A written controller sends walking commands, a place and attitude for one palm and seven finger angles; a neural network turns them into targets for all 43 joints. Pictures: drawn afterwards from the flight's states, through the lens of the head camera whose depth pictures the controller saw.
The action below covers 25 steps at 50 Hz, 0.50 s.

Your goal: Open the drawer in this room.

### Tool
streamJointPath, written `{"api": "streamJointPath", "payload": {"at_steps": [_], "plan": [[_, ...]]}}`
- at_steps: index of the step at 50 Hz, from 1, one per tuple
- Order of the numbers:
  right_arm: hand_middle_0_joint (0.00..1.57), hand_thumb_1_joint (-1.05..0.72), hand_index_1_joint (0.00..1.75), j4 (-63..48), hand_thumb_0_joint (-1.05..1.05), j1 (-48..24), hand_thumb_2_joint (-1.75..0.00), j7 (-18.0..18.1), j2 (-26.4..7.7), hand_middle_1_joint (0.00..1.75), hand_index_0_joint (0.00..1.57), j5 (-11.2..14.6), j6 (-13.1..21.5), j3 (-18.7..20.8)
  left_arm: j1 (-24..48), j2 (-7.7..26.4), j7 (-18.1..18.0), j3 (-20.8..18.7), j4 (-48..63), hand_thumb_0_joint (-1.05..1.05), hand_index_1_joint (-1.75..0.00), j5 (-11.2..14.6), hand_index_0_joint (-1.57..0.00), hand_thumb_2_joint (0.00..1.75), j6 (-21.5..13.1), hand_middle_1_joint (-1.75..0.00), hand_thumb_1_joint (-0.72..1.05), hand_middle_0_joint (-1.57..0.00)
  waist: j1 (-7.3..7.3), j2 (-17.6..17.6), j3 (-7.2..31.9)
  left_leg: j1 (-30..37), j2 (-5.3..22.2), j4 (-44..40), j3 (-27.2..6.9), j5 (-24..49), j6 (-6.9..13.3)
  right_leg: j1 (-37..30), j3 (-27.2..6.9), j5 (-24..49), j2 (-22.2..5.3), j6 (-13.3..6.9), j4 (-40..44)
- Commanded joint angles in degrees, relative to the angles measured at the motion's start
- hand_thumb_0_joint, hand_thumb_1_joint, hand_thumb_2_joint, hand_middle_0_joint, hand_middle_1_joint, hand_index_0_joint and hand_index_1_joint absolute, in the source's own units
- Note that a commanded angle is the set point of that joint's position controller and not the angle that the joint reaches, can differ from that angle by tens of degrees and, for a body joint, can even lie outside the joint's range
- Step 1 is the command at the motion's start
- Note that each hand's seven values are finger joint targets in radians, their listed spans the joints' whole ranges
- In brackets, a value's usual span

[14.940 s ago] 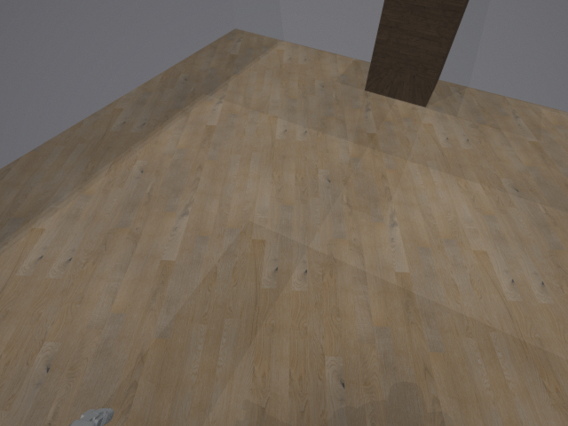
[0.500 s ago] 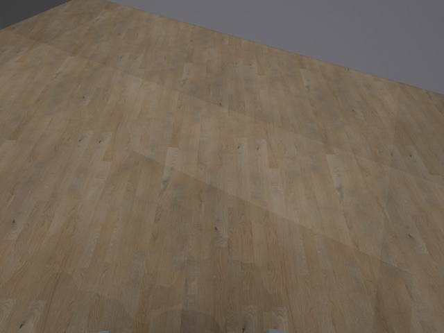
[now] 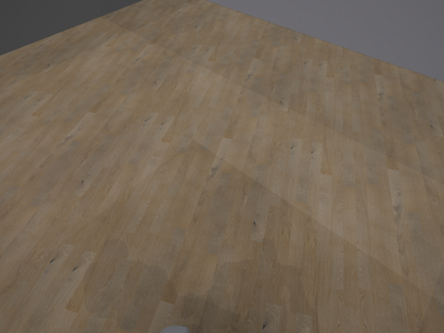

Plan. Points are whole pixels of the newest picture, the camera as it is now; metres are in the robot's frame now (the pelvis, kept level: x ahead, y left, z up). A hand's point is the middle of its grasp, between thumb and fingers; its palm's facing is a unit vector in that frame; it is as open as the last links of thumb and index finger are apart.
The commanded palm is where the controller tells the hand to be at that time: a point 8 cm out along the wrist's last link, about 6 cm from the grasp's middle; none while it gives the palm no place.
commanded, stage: turn or walk to find it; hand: left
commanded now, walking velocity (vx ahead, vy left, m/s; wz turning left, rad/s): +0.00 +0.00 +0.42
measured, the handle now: out of the picture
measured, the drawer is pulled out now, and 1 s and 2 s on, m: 0.00 0.00 0.00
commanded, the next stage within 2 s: none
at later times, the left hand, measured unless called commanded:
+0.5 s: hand out of the picture +0.04 +0.26 -0.16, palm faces +0.22 -0.95 -0.23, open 7.4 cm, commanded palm none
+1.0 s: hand out of the picture -0.09 +0.22 -0.17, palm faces +0.45 -0.86 -0.23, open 7.4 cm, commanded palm none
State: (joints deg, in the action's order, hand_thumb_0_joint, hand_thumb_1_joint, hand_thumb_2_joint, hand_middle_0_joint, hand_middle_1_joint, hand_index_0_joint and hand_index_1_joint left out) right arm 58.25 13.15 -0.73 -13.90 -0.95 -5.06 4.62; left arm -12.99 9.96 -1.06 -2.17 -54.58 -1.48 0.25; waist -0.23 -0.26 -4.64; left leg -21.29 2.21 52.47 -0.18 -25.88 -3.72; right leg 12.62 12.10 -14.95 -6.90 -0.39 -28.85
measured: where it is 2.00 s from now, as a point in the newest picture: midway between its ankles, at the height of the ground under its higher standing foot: outside the picture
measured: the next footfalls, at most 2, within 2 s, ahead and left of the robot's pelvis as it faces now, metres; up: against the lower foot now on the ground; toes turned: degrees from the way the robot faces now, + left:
left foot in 0.10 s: +0.02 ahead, +0.14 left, +0.00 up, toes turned +7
right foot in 0.62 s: +0.05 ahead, -0.09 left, +0.00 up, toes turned +11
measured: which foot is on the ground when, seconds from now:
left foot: up 0.00-0.08, down 0.10-0.62, up 0.64-1.00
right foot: down 0.00-0.10, up 0.12-0.60, down 0.62-1.00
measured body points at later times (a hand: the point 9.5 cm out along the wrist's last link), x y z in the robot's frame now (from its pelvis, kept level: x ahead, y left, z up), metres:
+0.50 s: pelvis -0.02 +0.04 +0.00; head +0.00 +0.06 +0.45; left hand +0.02 +0.31 -0.14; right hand +0.09 -0.19 -0.14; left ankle -0.02 +0.14 -0.74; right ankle +0.00 -0.11 -0.69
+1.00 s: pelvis -0.05 +0.02 -0.01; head -0.02 +0.04 +0.44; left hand -0.12 +0.26 -0.16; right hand +0.10 -0.20 -0.15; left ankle -0.13 +0.13 -0.72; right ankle +0.01 -0.10 -0.74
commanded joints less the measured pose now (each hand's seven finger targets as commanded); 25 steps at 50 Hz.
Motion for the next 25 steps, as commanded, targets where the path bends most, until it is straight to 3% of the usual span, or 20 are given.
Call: {"api": "streamJointPath", "payload": {"at_steps": [1, 3, 4, 5, 6, 7, 8, 9, 10, 13, 16, 20, 25], "plan": [[0.2, -0.9, 0.3, -5.53, 0.0, -3.32, -0.9, 0.29, -1.93, 0.3, 0.2, 0.62, 3.04, -0.6, -3.49, 14.38, -0.76, -3.79, 1.41, 0.0, -0.3, -0.33, -0.2, 0.9, -0.33, -0.3, 0.9, -0.2, 2.76, 12.31, 6.82, 0.37, -1.46, -12.6, 4.75, -0.18, 0.58, -9.09, -9.26, 25.85, -14.11, -7.37, 4.76], [0.2, -0.9, 0.3, -4.87, 0.0, -0.45, -0.9, 0.34, -2.55, 0.3, 0.2, 0.57, 3.55, -0.52, -1.96, 13.84, -0.62, -3.81, 1.16, 0.0, -0.3, 0.09, -0.2, 0.9, 0.11, -0.3, 0.9, -0.2, 0.56, 10.43, 7.38, 8.48, -1.5, -23.66, 5.38, 8.74, 1.33, -4.41, -6.24, 21.38, -12.64, -3.9, 0.16], [0.2, -0.9, 0.3, -4.34, 0.0, 1.71, -0.9, 0.26, -4.75, 0.3, 0.2, 0.4, 4.14, -0.06, -1.73, 12.51, -0.56, -3.66, 1.58, 0.0, -0.3, 0.66, -0.2, 0.9, 0.56, -0.3, 0.9, -0.2, -1.15, 4.29, 8.04, 15.78, 1.03, -30.7, 2.79, 15.98, 2.32, 1.75, -3.88, 14.92, -10.83, -1.0, -6.01], [0.2, -0.9, 0.3, -4.89, 0.0, 2.73, -0.9, 0.39, -10.45, 0.3, 0.2, -0.13, 4.63, 1.23, -2.68, 8.96, -0.21, -3.1, 3.23, 0.0, -0.3, 1.05, -0.2, 0.9, 1.03, -0.3, 0.9, -0.2, -1.61, -11.72, 8.41, 22.2, 14.07, -33.9, -14.77, 28.13, 7.56, 15.19, -0.72, -5.12, -3.34, 3.42, -17.09], [0.2, -0.9, 0.3, -4.6, 0.0, 4.6, -0.9, 0.64, -14.25, 0.3, 0.2, -0.19, 4.07, 1.96, 0.85, 7.05, -0.18, -1.93, 5.22, 0.0, -0.3, 0.63, -0.2, 0.9, 1.44, -0.3, 0.9, -0.2, -3.3, -16.45, 6.39, 18.0, 21.93, -35.75, -20.33, 36.26, 13.64, 18.66, -3.77, -21.86, -0.45, 4.35, -25.92], [0.2, -0.9, 0.3, -3.7, 0.0, 4.78, -0.9, 1.45, -12.83, 0.3, 0.2, -0.34, 4.32, 1.76, 3.88, 7.52, -0.74, -1.99, 4.88, 0.0, -0.3, 0.43, -0.2, 0.9, 2.29, -0.3, 0.9, -0.2, -4.05, -16.75, 6.32, 14.88, 20.04, -36.14, -20.32, 34.79, 13.71, 18.58, -9.36, -20.43, -0.47, 4.11, -30.55], [0.2, -0.9, 0.3, -4.21, 0.0, 1.9, -0.9, 1.89, -11.6, 0.3, 0.2, -0.29, 4.13, 1.31, 4.95, 8.25, -0.48, -2.24, 4.47, 0.0, -0.3, 0.61, -0.2, 0.9, 2.32, -0.3, 0.9, -0.2, -2.83, -14.94, 3.8, 12.86, 17.94, -35.71, -18.15, 31.22, 13.6, 19.66, -10.46, -16.98, -0.6, 3.95, -33.61], [0.2, -0.9, 0.3, -4.95, 0.0, -1.06, -0.9, 2.05, -9.69, 0.3, 0.2, -0.39, 4.27, 0.68, 3.67, 8.44, 0.01, -2.53, 3.31, 0.0, -0.3, 0.53, -0.2, 0.9, 2.08, -0.3, 0.9, -0.2, -1.42, -10.73, 3.05, 13.04, 15.17, -35.17, -14.88, 31.62, 13.0, 20.1, -10.86, -12.68, -0.45, 4.08, -35.12], [0.2, -0.9, 0.3, -5.53, 0.0, -2.79, -0.9, 2.07, -8.91, 0.3, 0.2, -0.29, 4.57, 0.28, 1.96, 8.28, 0.31, -2.46, 2.26, 0.0, -0.3, 0.45, -0.2, 0.9, 1.82, -0.3, 0.9, -0.2, -0.24, -9.39, 3.42, 14.06, 13.17, -34.48, -12.2, 34.34, 12.35, 19.95, -10.5, -9.85, -0.14, 4.43, -35.66], [0.2, -0.9, 0.3, -5.54, 0.0, -1.73, -0.9, 2.08, -8.24, 0.3, 0.2, 0.08, 5.11, 0.08, 0.97, 8.58, 0.38, -2.4, 1.41, 0.0, -0.3, 0.57, -0.2, 0.9, 1.51, -0.3, 0.9, -0.2, -0.23, -7.45, 5.59, 17.5, 11.36, -33.42, -9.84, 41.97, 12.02, 19.08, -10.45, -7.55, 0.33, 5.23, -34.7], [0.2, -0.9, 0.3, -5.43, 0.0, -0.32, -0.9, 1.99, -8.28, 0.3, 0.2, 0.03, 5.03, 0.45, 2.24, 8.37, 0.12, -2.15, 2.34, 0.0, -0.3, 0.65, -0.2, 0.9, 1.59, -0.3, 0.9, -0.2, -0.89, -6.79, 6.05, 19.02, 11.61, -32.95, -11.59, 43.1, 12.99, 18.82, -10.73, -7.99, 0.9, 5.89, -31.99], [0.2, -0.9, 0.3, -5.66, 0.0, 0.32, -0.9, 1.78, -8.71, 0.3, 0.2, -0.31, 4.55, 1.01, 5.09, 7.61, -0.05, -1.93, 4.07, 0.0, -0.3, 0.79, -0.2, 0.9, 1.6, -0.3, 0.9, -0.2, -1.71, -7.84, 5.18, 17.1, 11.89, -32.99, -15.27, 38.81, 14.01, 16.9, -10.9, -10.12, 1.85, 5.75, -26.08], [0.2, -0.9, 0.3, -6.41, 0.0, -1.01, -0.9, 1.55, -8.63, 0.3, 0.2, -0.67, 3.93, 1.45, 4.47, 6.67, -0.23, -1.78, 4.96, 0.0, -0.3, 1.04, -0.2, 0.9, 1.2, -0.3, 0.9, -0.2, -1.14, -9.36, 5.19, 11.27, 10.43, -31.98, -18.93, 35.34, 13.65, 8.72, -10.03, -10.39, 4.14, 4.56, -14.68]]}}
